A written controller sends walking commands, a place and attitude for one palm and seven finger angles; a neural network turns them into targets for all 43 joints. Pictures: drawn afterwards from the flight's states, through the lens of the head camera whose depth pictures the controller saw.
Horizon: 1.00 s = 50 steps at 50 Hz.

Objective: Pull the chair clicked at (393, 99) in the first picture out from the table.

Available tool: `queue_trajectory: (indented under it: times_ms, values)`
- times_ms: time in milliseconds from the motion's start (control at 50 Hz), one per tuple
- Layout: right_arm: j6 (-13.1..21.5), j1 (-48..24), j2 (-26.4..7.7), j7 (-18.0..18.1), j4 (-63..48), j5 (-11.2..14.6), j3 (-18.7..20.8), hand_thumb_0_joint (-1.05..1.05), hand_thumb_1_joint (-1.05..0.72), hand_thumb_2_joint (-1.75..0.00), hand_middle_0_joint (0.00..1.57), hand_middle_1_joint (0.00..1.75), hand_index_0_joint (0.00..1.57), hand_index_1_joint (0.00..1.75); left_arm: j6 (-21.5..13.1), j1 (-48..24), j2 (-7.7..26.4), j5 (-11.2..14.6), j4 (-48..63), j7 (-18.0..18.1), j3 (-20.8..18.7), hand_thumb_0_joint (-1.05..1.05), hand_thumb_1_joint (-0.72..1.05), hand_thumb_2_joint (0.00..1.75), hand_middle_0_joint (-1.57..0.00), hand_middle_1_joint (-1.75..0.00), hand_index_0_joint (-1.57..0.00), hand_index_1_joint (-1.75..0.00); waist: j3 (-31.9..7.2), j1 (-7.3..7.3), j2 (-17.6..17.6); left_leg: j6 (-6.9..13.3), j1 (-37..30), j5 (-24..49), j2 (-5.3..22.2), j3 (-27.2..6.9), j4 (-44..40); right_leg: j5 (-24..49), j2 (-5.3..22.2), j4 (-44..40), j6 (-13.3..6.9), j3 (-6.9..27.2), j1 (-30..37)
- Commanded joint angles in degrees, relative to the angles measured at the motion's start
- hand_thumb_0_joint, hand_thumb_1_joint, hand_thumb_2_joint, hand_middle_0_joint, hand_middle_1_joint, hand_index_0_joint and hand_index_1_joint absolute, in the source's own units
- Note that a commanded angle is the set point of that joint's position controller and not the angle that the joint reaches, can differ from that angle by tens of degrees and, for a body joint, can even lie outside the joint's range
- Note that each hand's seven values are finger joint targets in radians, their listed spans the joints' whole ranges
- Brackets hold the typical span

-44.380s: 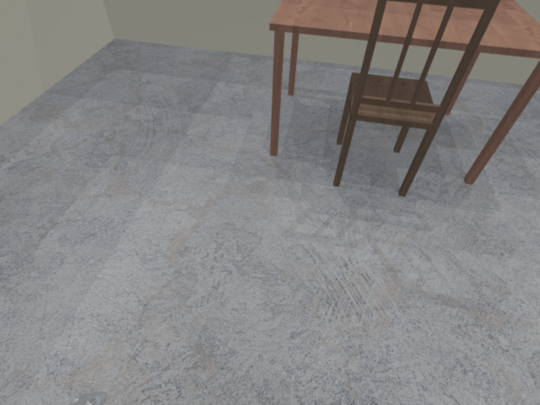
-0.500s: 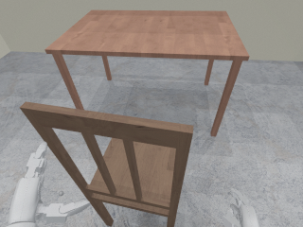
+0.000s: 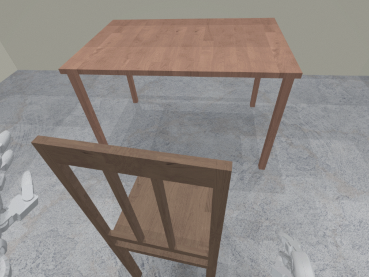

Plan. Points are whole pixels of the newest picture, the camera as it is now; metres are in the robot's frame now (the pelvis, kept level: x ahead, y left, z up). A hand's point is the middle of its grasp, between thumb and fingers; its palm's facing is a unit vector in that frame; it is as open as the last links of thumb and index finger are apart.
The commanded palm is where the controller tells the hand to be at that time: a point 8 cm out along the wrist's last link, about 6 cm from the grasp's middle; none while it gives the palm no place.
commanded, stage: draw the hand back to the body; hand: left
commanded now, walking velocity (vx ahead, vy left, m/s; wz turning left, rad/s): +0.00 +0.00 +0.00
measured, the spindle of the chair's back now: (128, 211) +0.29 +0.19 -0.05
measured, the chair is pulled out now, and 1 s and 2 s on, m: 0.58 0.58 0.58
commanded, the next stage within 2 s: step back with the hand held close in 0.26 s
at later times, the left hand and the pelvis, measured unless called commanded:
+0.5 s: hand (35, 195) +0.19 +0.27 +0.17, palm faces +0.48 -0.77 -0.43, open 7.4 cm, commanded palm +0.13 +0.30 +0.18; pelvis -0.01 +0.00 +0.00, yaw -1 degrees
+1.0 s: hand (10, 239) +0.12 +0.27 +0.16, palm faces +0.45 -0.77 -0.45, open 7.4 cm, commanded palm +0.07 +0.30 +0.18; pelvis -0.07 +0.01 -0.01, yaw -1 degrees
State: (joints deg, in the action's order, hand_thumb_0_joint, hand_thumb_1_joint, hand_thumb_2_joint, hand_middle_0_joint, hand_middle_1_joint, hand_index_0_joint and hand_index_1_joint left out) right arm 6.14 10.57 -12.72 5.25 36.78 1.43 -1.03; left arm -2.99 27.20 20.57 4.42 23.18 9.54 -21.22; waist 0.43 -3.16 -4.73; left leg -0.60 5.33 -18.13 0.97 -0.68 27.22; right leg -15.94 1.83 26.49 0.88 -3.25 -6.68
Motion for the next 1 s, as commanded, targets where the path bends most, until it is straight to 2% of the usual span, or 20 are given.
queue_trajectory:
  times_ms: [0, 60, 120, 260, 300, 340, 360, 380, 400, 440, 480, 500, 580, 600, 680, 760, 840, 900, 940, 980]
  values:
    - [2.4, -8.1, -5.9, 0.0, -9.0, 0.1, 2.9, 0.00, -0.90, -0.90, 0.20, 0.30, 0.20, 0.30, -2.6, -2.1, 8.2, -0.2, 6.5, -0.1, -4.1, 0.00, 0.90, 0.90, -0.20, -0.30, -0.20, -0.30, -0.7, 0.19, 4.3, 1.4, 2.9, 15.8, 1.6, -0.1, -4.6, 14.3, 0.9, -4.2, -1.7, 0.0, 1.2]
    - [3.0, -8.1, -5.7, -0.1, -9.9, -0.1, 2.8, 0.00, -0.90, -0.90, 0.20, 0.30, 0.20, 0.30, -3.7, -3.2, 10.6, -0.4, 12.8, 0.0, -5.5, 0.00, 0.90, 0.90, -0.20, -0.30, -0.20, -0.30, -5.9, -0.36, 1.2, 1.5, 0.9, 17.9, 1.3, 0.0, -4.5, 16.2, 1.1, -3.6, -1.8, 0.4, 3.5]
    - [4.0, -8.3, -5.3, 0.0, -9.9, -0.1, 2.3, 0.00, -0.90, -0.90, 0.20, 0.30, 0.20, 0.30, -4.0, -4.3, 12.3, -0.6, 17.1, 0.5, -6.5, 0.00, 0.90, 0.90, -0.20, -0.30, -0.20, -0.30, -6.9, -0.38, -2.8, 1.1, 0.2, 18.9, 1.1, -0.3, -4.4, 16.6, 1.0, -3.5, -2.1, 0.6, 4.1]
    - [3.7, -7.9, -5.3, 0.3, -8.8, 0.1, 2.5, 0.00, -0.90, -0.90, 0.20, 0.30, 0.20, 0.30, -2.9, -3.2, 9.3, -0.3, 11.1, 0.6, -5.3, 0.00, 0.90, 0.90, -0.20, -0.30, -0.20, -0.30, -1.2, 0.24, 0.9, 0.8, 1.7, 16.3, 1.7, -0.1, -5.1, 14.0, 0.5, -4.5, -2.0, 0.1, 1.3]
    - [3.5, -8.1, -5.4, 0.1, -8.7, 0.1, 2.6, 0.00, -0.90, -0.90, 0.20, 0.30, 0.20, 0.30, -2.7, -3.3, 8.6, -0.4, 10.1, 0.3, -4.7, 0.00, 0.90, 0.90, -0.20, -0.30, -0.20, -0.30, -0.1, 0.33, 0.2, 0.8, 2.2, 15.7, 1.7, -0.2, -5.3, 13.4, 0.5, -4.8, -2.1, 0.3, 0.9]
    - [3.1, -8.1, -5.6, 0.0, -9.0, 0.0, 2.7, 0.00, -0.90, -0.90, 0.20, 0.30, 0.20, 0.30, -2.7, -3.2, 8.3, -0.3, 8.5, 0.1, -4.5, 0.00, 0.90, 0.90, -0.20, -0.30, -0.20, -0.30, 0.0, 0.20, 2.4, 1.1, 2.4, 14.8, 1.7, -0.2, -5.6, 12.4, 0.5, -4.8, -1.9, 0.2, 0.7]
    - [3.4, -8.2, -5.9, -0.1, -9.5, -0.1, 2.5, 0.00, -0.90, -0.90, 0.20, 0.30, 0.20, 0.30, -3.2, -5.9, 7.1, -0.3, 11.4, -0.3, -2.0, 0.00, 0.90, 0.90, -0.20, -0.30, -0.20, -0.30, -1.3, 0.64, 2.9, 1.3, 1.5, 15.1, 1.5, -0.2, -5.4, 12.8, 0.6, -4.7, -1.7, 0.4, 0.9]
    - [2.3, -6.1, -7.4, -0.5, -10.6, 0.3, 3.3, 0.00, -0.90, -0.90, 0.20, 0.30, 0.20, 0.30, -6.3, -14.7, 18.3, -0.2, 16.7, 0.0, -12.3, 0.00, 0.90, 0.90, -0.20, -0.30, -0.20, -0.30, 2.7, 1.74, 2.4, 2.3, 5.4, 10.9, 3.0, -0.7, -3.6, 16.0, 3.4, -7.8, -1.5, 6.6, -3.4]
    - [1.8, -5.7, -6.5, -0.5, -9.7, 0.2, 2.9, 0.00, -0.90, -0.90, 0.20, 0.30, 0.20, 0.30, -7.4, -15.7, 18.5, -0.7, 14.5, -0.2, -12.2, 0.00, 0.90, 0.90, -0.20, -0.30, -0.20, -0.30, 3.1, 2.26, 1.8, 2.1, 6.3, 8.0, 2.6, -1.4, -3.2, 15.6, 4.8, -8.3, -2.2, 7.3, -3.7]
    - [1.0, -6.6, -6.2, -0.8, -10.0, -0.2, 3.2, 0.00, -0.90, -0.90, 0.20, 0.30, 0.20, 0.30, -6.8, -4.6, 11.0, -0.8, 8.9, -0.7, -7.5, 0.00, 0.90, 0.90, -0.20, -0.30, -0.20, -0.30, 0.9, 2.34, 5.6, 1.9, 5.1, 9.9, 2.7, -1.5, -2.7, 16.2, 5.0, -7.5, -2.1, 6.9, -3.1]
    - [-0.5, -7.4, -6.5, -1.1, -10.8, -0.3, 3.5, 0.00, -0.90, -0.90, 0.20, 0.30, 0.20, 0.30, -6.6, 1.2, 8.8, -1.0, 8.8, -1.0, -6.0, 0.00, 0.90, 0.90, -0.20, -0.30, -0.20, -0.30, -2.9, 2.24, 3.2, 2.0, 4.4, 15.7, 3.4, -1.4, -2.6, 19.3, 4.9, -5.4, -1.8, 5.9, -1.3]
    - [-0.9, -7.5, -6.6, -1.2, -11.0, -0.4, 3.7, 0.00, -0.90, -0.90, 0.20, 0.30, 0.20, 0.30, -6.6, 2.8, 9.0, -1.0, 9.6, -0.9, -6.3, 0.00, 0.90, 0.90, -0.20, -0.30, -0.20, -0.30, -4.8, 2.31, 0.8, 2.0, 4.5, 18.3, 3.8, -1.5, -3.0, 20.8, 5.0, -4.3, -1.7, 5.2, 0.2]
    - [-2.6, -8.2, -6.0, -1.1, -12.5, -0.3, 4.3, 0.00, -0.90, -0.90, 0.20, 0.30, 0.20, 0.30, -6.9, 6.2, 11.7, -1.3, 14.5, -0.1, -8.9, 0.00, 0.90, 0.90, -0.20, -0.30, -0.20, -0.30, -10.3, 2.18, 4.3, 1.9, 5.1, 25.5, 5.1, -2.1, -2.0, 24.5, 4.6, -1.2, -1.2, 3.8, 2.4]
    - [-2.7, -8.6, -6.0, -0.8, -12.3, -0.1, 4.4, 0.00, -0.90, -0.90, 0.20, 0.30, 0.20, 0.30, -6.9, 6.2, 13.3, -1.3, 15.5, 0.3, -10.0, 0.00, 0.90, 0.90, -0.20, -0.30, -0.20, -0.30, -10.7, 2.38, 2.6, 1.9, 5.3, 25.2, 5.2, -2.3, -2.1, 24.7, 5.1, -0.7, -1.3, 4.2, 2.5]
    - [-2.7, -8.1, -5.4, -0.1, -13.0, 0.0, 4.4, 0.00, -0.90, -0.90, 0.20, 0.30, 0.20, 0.30, -7.6, 6.3, 14.2, -0.8, 19.3, 1.0, -11.0, 0.00, 0.90, 0.90, -0.20, -0.30, -0.20, -0.30, -11.0, 2.24, 2.3, 1.9, 7.3, 26.0, 6.0, -3.0, -1.5, 23.7, 4.6, 1.1, -1.0, 3.8, 1.3]
    - [-2.0, -7.5, -5.5, 0.4, -12.2, -0.1, 4.3, 0.00, -0.90, -0.90, 0.20, 0.30, 0.20, 0.30, -7.7, 6.5, 13.6, -0.6, 19.4, 1.4, -10.8, 0.00, 0.90, 0.90, -0.20, -0.30, -0.20, -0.30, -9.6, 2.29, -0.7, 2.1, 10.5, 22.2, 7.1, -4.3, -2.7, 17.7, 3.7, 2.1, -0.9, 3.6, -0.2]
    - [-1.4, -6.8, -5.8, 0.4, -11.7, -0.3, 4.3, 0.00, -0.90, -0.90, 0.20, 0.30, 0.20, 0.30, -7.5, 6.1, 12.6, -0.9, 18.0, 1.8, -9.9, 0.00, 0.90, 0.90, -0.20, -0.30, -0.20, -0.30, -7.3, 2.36, -2.5, 2.5, 16.0, 13.0, 7.5, -4.6, -3.6, 11.9, 3.4, 2.5, -1.0, 4.2, -1.1]
    - [-1.3, -6.2, -5.9, 0.5, -11.4, -0.3, 4.4, 0.00, -0.90, -0.90, 0.20, 0.30, 0.20, 0.30, -7.2, 4.9, 12.1, -1.1, 16.4, 2.0, -9.4, 0.00, 0.90, 0.90, -0.20, -0.30, -0.20, -0.30, -4.4, 2.66, -0.9, 2.5, 19.9, 2.2, 6.7, -4.7, -4.0, 6.0, 3.7, 0.3, -1.3, 5.9, -3.1]
    - [-1.1, -5.5, -6.0, 0.4, -12.0, -0.3, 4.2, 0.00, -0.90, -0.90, 0.20, 0.30, 0.20, 0.30, -7.3, 2.8, 11.9, -1.5, 16.8, 2.1, -8.5, 0.00, 0.90, 0.90, -0.20, -0.30, -0.20, -0.30, -2.0, 2.91, 2.5, 2.3, 21.2, -6.8, 5.0, -4.1, -2.5, -2.0, 4.6, -3.7, -1.8, 8.4, -7.2]
    - [-1.0, -5.0, -5.8, 0.3, -11.9, -0.6, 4.1, 0.00, -0.90, -0.90, 0.20, 0.30, 0.20, 0.30, -7.4, 1.4, 12.5, -1.8, 15.9, 2.3, -8.6, 0.00, 0.90, 0.90, -0.20, -0.30, -0.20, -0.30, -0.7, 3.08, 6.9, 1.9, 19.5, -9.6, 3.2, -3.3, 1.0, -10.3, 6.2, -8.6, -2.5, 10.7, -12.2]
